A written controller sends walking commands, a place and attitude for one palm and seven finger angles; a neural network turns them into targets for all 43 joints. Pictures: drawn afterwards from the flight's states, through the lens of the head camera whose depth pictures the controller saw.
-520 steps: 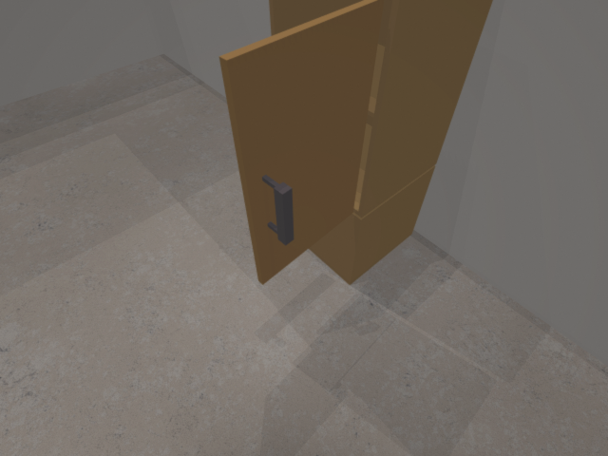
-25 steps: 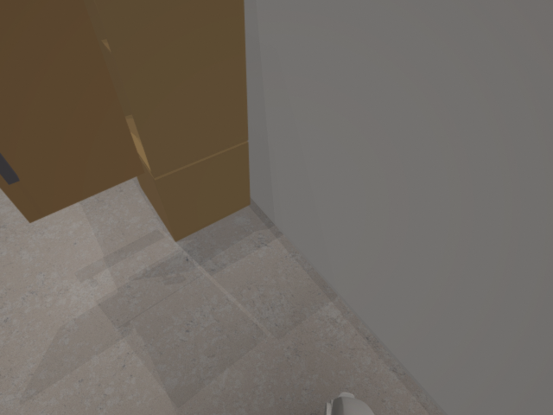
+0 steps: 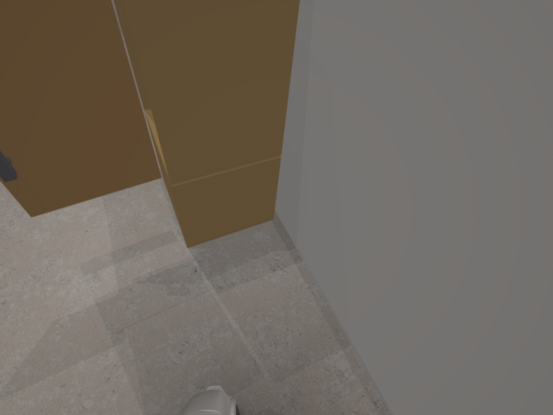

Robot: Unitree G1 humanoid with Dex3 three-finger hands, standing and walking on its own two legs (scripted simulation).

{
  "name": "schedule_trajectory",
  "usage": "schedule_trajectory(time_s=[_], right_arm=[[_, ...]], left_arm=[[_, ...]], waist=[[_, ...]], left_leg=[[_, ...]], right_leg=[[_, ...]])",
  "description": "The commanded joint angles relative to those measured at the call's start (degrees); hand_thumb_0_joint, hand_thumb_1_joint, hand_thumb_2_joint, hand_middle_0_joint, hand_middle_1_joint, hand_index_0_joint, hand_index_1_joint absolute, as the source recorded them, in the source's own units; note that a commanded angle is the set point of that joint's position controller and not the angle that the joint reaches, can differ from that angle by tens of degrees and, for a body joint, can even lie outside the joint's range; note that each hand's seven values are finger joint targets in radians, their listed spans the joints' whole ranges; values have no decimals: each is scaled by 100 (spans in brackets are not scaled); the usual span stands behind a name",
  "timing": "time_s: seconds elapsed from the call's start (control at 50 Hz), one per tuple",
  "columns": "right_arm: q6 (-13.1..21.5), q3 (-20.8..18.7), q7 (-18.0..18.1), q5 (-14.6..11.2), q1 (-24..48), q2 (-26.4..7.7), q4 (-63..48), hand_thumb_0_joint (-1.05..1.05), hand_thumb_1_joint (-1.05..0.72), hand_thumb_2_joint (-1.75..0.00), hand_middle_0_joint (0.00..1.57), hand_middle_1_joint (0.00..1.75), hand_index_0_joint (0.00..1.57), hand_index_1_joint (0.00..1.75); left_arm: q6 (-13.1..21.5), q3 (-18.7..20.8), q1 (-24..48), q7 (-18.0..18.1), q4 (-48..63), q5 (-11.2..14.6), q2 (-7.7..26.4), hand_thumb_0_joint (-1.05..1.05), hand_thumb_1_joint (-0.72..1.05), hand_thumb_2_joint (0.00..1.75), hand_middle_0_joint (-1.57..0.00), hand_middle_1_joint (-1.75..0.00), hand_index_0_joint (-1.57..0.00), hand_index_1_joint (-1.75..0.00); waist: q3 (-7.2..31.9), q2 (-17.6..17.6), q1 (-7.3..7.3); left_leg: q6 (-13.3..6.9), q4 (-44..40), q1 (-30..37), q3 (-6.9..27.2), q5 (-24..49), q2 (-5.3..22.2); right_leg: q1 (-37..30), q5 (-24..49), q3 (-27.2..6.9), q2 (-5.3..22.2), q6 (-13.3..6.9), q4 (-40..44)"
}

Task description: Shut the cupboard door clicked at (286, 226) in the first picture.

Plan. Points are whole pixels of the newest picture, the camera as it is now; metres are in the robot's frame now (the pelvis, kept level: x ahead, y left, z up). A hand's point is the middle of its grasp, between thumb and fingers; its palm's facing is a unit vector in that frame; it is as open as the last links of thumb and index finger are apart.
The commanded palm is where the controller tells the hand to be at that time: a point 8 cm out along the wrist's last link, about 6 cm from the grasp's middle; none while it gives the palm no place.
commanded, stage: turn to face it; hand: left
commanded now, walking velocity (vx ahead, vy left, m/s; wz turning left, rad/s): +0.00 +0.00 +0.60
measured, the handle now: out of the picture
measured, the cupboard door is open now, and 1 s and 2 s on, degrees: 93 93 93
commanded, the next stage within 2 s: take the last steps up to it in 0.80 s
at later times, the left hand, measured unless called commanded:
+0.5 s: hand out of the picture +0.13 +0.22 -0.16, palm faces +0.24 -0.94 -0.25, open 7.4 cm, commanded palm none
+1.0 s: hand out of the picture +0.02 +0.15 -0.18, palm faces +0.50 -0.84 -0.23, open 7.3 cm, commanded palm none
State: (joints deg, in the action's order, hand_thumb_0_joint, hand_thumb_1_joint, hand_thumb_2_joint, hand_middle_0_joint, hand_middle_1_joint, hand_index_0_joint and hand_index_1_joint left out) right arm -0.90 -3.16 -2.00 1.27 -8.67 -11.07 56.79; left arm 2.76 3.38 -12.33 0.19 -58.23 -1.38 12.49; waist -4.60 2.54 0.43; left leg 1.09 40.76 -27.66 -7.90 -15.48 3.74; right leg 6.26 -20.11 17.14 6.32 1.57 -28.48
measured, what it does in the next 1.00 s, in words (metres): walks ahead, turning left: left foot, then right foot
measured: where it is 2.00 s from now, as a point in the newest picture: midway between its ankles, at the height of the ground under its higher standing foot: (217, 387)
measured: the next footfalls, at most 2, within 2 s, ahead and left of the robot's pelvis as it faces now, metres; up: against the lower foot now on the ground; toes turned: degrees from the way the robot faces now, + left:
left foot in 0.04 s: +0.15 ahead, +0.10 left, +0.00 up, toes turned +8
right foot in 0.56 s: +0.15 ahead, -0.14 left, +0.00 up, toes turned +17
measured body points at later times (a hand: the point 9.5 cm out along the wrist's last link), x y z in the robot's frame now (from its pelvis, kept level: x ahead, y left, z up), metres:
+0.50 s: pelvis +0.08 -0.01 +0.00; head +0.13 +0.01 +0.45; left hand +0.12 +0.26 -0.14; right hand +0.20 -0.24 -0.14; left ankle +0.11 +0.09 -0.73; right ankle +0.10 -0.16 -0.70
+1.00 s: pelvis +0.11 -0.03 -0.01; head +0.14 +0.00 +0.44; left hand -0.01 +0.20 -0.17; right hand +0.35 -0.19 -0.13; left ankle +0.06 +0.07 -0.73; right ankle +0.11 -0.16 -0.71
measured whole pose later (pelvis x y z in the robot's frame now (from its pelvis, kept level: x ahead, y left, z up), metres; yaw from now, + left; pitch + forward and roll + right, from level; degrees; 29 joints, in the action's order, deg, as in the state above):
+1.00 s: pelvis +0.11 -0.03 -0.01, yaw +28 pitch +0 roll +1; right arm -1.1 -2.3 -0.4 1.2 -3.8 -13.0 54.1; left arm -2.1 2.6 -15.5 0.6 -57.3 -0.9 14.0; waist -5.5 3.7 -2.0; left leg -1.3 33.9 -15.6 -3.1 -17.3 -0.5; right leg 17.1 -31.4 5.5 5.0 1.8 -49.4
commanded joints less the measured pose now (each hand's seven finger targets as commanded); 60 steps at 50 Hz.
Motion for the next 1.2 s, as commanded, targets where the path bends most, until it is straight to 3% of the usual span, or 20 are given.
schedule_trajectory(time_s=[0.0, 0.02, 0.04, 0.08, 0.14, 0.4, 0.48, 0.5, 0.54, 0.56, 0.6, 0.66, 0.84, 0.88, 0.9, 0.92, 1.0, 1.14, 1.16, 1.18], right_arm=[[110, -226, 59, 93, -1129, -1141, -319, 0, -90, -90, 20, 30, 20, 30], [119, -352, 137, 77, -1487, -1777, -332, 0, -90, -90, 20, 30, 20, 30], [67, -345, 175, 16, -1492, -1948, -329, 0, -90, -90, 20, 30, 20, 30], [70, -278, 259, 15, -538, -1607, -700, 0, -90, -90, 20, 30, 20, 30], [118, -165, 273, 23, -6, -1282, -874, 0, -90, -90, 20, 30, 20, 30], [-14, -326, 229, 33, -360, -1320, -786, 0, -90, -90, 20, 30, 20, 30], [-71, -351, 237, -3, -93, -1234, -840, 0, -90, -90, 20, 30, 20, 30], [-75, -332, 227, -38, -8, -1133, -875, 0, -90, -90, 20, 30, 20, 30], [-48, -257, 157, -104, 61, -638, -1058, 0, -90, -90, 20, 30, 20, 30], [-82, -305, 136, -18, 126, -882, -1025, 0, -90, -90, 20, 30, 20, 30], [-192, -295, 125, -16, 59, -814, -810, 0, -90, -90, 20, 30, 20, 30], [-199, -193, 91, -38, 134, -613, -729, 0, -90, -90, 20, 30, 20, 30], [-80, -5, 147, -77, 430, -483, -563, 0, -90, -90, 20, 30, 20, 30], [-9, -43, 175, -46, 4, -688, -386, 0, -90, -90, 20, 30, 20, 30], [59, -116, 209, 20, -223, -1154, -380, 0, -90, -90, 20, 30, 20, 30], [33, -206, 222, 33, -589, -1550, -320, 0, -90, -90, 20, 30, 20, 30], [85, -117, 335, 48, -258, -1264, -408, 0, -90, -90, 20, 30, 20, 30], [97, -115, 232, -5, 98, -1145, -468, 0, -90, -90, 20, 30, 20, 30], [99, -95, 198, -43, 158, -910, -525, 0, -90, -90, 20, 30, 20, 30], [101, -22, 142, -88, 224, -557, -723, 0, -90, -90, 20, 30, 20, 30]], left_arm=[[-96, 188, -158, 18, 511, 77, 808, 0, 90, 90, -20, -30, -20, -30], [-142, 85, 63, 11, 828, 125, 531, 0, 90, 90, -20, -30, -20, -30], [-211, 81, 314, 52, 1045, 54, 669, 0, 90, 90, -20, -30, -20, -30], [-301, 111, 363, 72, 951, 51, 602, 0, 90, 90, -20, -30, -20, -30], [-391, 174, -101, 6, 733, -12, 600, 0, 90, 90, -20, -30, -20, -30], [-413, 106, 439, 79, 1234, 35, 600, 0, 90, 90, -20, -30, -20, -30], [-359, 121, -62, 115, 1141, 72, 640, 0, 90, 90, -20, -30, -20, -30], [-320, 157, -300, 141, 1085, 84, 720, 0, 90, 90, -20, -30, -20, -30], [-244, 284, -439, 182, 1118, -42, 1437, 0, 90, 90, -20, -30, -20, -30], [-228, 234, -260, 196, 1178, -2, 1348, 0, 90, 90, -20, -30, -20, -30], [-215, 143, 156, 215, 1205, 42, 951, 0, 90, 90, -20, -30, -20, -30], [-160, 104, -74, 188, 1087, 40, 833, 0, 90, 90, -20, -30, -20, -30], [-171, 172, -587, 166, 567, 10, 1134, 0, 90, 90, -20, -30, -20, -30], [-175, 135, -346, 142, 540, 84, 1043, 0, 90, 90, -20, -30, -20, -30], [-187, 104, -397, 115, 649, 127, 811, 0, 90, 90, -20, -30, -20, -30], [-212, -9, -222, 94, 804, 123, 532, 0, 90, 90, -20, -30, -20, -30], [-319, 48, 303, -45, 795, 21, 568, 0, 90, 90, -20, -30, -20, -30], [-192, 57, -826, -154, 387, -33, 401, 0, 90, 90, -20, -30, -20, -30], [-141, 132, -1265, -115, 294, -70, 648, 0, 90, 90, -20, -30, -20, -30], [-79, 251, -1592, -43, 256, -101, 1207, 0, 90, 90, -20, -30, -20, -30]], waist=[[1167, -1066, 573], [1408, -2322, 731], [1302, -1174, 676], [1048, -1395, 309], [751, -892, -32], [942, -1102, 176], [1009, -1153, -70], [1078, -889, -204], [849, 1363, -326], [683, 1003, -261], [437, 978, -11], [555, 891, -77], [762, 866, -204], [896, 601, 90], [1183, -594, 182], [1227, -1836, 341], [443, -1464, 150], [243, -779, -426], [167, -9, -652], [59, 1734, -821]], left_leg=[[-560, -1291, 2619, 1226, 1834, 625], [-1443, -1906, 3033, 3388, 3443, 2088], [-1682, -1991, 2499, 3576, 2362, 2330], [-1355, -2351, 1663, 3349, 610, 1743], [-925, -2500, 1119, 2381, 317, 1059], [-1101, -2086, 1678, 2928, 1142, 795], [-907, -1690, 1073, 2953, 1547, 499], [-725, -1450, 672, 2871, 1331, 305], [94, 607, -868, 1061, -1440, -964], [58, 1797, -705, 1194, -1731, -689], [139, 2723, -714, 1151, -1248, -432], [262, 2241, -618, 815, -979, -372], [140, -673, 833, 253, -511, -581], [-33, -1733, 2064, 389, 973, -365], [-489, -1701, 2992, 1481, 2486, 632], [-1342, -1821, 3200, 2661, 3811, 1781], [-1364, -2296, 2103, 2453, 651, 1268], [-814, -1849, 363, 1655, -1618, 363], [-542, -875, -386, 1232, -1933, -145], [-190, 748, -1445, 501, -1963, -770]], right_leg=[[1385, 1660, -152, 738, 37, -2194], [2637, -2020, -579, -102, 323, -3819], [2658, -2018, -1382, -105, 193, -4343], [2935, -1098, -1766, 54, 221, -4594], [2614, -117, -1769, 39, 252, -4192], [2108, -522, -1773, -414, 278, -2110], [745, 51, -1703, -673, 145, -568], [31, 500, -1764, -575, 99, 287], [-624, 906, -3959, 1813, -862, 1435], [55, 1596, -3775, 2055, -1163, 1327], [167, 2760, -2896, 1401, -1073, 939], [-329, 3971, -2040, 1064, -879, 655], [-651, 5051, -1759, 1039, -727, -26], [78, 4467, -1481, 816, -352, -710], [1104, 2787, -1164, 392, -39, -1497], [1996, -1378, -1042, -126, 141, -2526], [2509, -1212, -1592, -99, 2, -3165], [-102, -22, -976, -514, -38, -395], [-752, -651, -1637, -58, -129, 446], [-1142, -1896, -3945, 1518, -712, 1769]])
